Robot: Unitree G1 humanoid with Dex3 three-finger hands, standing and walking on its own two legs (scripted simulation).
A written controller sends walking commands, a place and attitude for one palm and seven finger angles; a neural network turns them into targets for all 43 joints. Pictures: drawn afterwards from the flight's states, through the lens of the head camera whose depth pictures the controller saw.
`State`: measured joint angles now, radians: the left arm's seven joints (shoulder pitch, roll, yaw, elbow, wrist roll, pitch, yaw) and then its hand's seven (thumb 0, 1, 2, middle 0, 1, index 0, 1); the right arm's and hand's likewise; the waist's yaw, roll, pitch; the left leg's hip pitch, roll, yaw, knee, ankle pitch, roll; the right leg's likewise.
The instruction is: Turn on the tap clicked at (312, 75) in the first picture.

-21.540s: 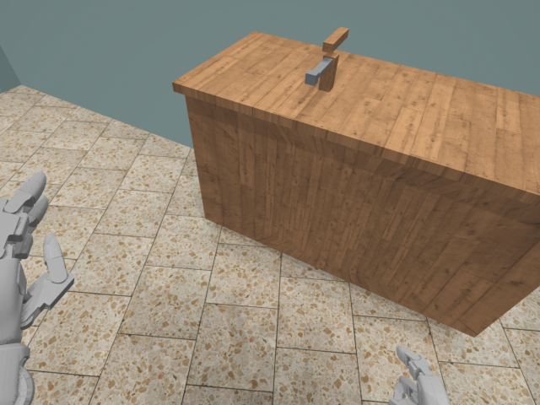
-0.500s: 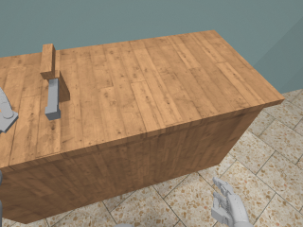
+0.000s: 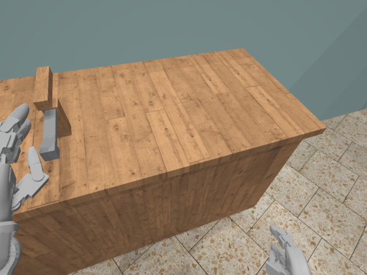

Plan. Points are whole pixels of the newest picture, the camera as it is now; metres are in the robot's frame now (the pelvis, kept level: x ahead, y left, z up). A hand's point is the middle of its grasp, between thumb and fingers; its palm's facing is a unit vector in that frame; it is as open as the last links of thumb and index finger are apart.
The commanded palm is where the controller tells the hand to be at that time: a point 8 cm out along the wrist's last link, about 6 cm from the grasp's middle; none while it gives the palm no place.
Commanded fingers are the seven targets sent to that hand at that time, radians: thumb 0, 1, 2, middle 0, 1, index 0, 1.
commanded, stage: come to a stop and stand still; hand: left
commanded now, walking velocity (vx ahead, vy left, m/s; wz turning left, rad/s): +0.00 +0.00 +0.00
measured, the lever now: (50, 151) +0.32 +0.31 +0.09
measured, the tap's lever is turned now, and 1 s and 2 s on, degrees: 0 0 0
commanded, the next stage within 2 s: look again from close up in 0.32 s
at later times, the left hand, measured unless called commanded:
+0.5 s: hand (40, 177) +0.22 +0.26 +0.16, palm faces +0.43 -0.83 -0.36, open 7.4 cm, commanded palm +0.16 +0.28 +0.18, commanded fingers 0.00 0.90 0.90 -0.20 -0.30 -0.20 -0.30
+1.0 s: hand (55, 176) +0.23 +0.24 +0.15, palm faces +0.37 -0.86 -0.36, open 7.4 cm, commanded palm +0.16 +0.27 +0.17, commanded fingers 0.00 0.90 0.90 -0.20 -0.30 -0.20 -0.30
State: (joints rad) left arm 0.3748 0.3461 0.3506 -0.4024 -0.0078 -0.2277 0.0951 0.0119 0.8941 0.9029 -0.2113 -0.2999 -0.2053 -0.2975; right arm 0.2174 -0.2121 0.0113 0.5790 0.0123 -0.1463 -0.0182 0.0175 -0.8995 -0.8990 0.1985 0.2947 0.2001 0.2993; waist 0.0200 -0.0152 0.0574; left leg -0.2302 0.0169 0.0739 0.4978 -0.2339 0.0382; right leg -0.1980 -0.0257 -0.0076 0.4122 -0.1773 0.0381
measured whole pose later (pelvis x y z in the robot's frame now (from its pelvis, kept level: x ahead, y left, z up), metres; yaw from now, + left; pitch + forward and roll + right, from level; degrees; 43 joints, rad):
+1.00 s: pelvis +0.00 -0.02 +0.00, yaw +1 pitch -3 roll +0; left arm 0.30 0.36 0.35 -0.37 -0.07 0.08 0.01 0.01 0.90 0.90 -0.20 -0.30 -0.20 -0.30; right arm 0.17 -0.22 0.05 0.61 -0.01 -0.13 0.01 0.02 -0.90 -0.90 0.20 0.30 0.20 0.30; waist 0.03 0.02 0.01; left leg -0.22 0.02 0.06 0.50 -0.23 0.01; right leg -0.22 -0.03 -0.02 0.50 -0.23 0.01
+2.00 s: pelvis +0.03 -0.04 -0.01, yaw +3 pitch -2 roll +0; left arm 0.44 0.24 0.28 -0.49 -0.16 0.08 0.14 0.01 0.90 0.90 -0.21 -0.30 -0.20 -0.30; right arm 0.17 -0.20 0.05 0.65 0.01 -0.22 -0.10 0.02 -0.90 -0.90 0.20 0.29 0.20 0.30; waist 0.09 0.04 -0.05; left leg -0.28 0.00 -0.03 0.63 -0.33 -0.01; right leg -0.26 -0.01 -0.07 0.63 -0.34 -0.02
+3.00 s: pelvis +0.02 -0.06 -0.01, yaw +4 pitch -4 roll +0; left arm 0.47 0.18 0.23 -0.55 -0.21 0.18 0.20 0.02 0.90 0.90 -0.20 -0.30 -0.20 -0.30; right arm 0.17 -0.23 0.05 0.67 0.02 -0.25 -0.10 0.02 -0.90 -0.90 0.20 0.29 0.20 0.30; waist 0.09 0.07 -0.03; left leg -0.24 0.02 -0.06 0.60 -0.31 -0.04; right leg -0.21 0.00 -0.09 0.60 -0.33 -0.04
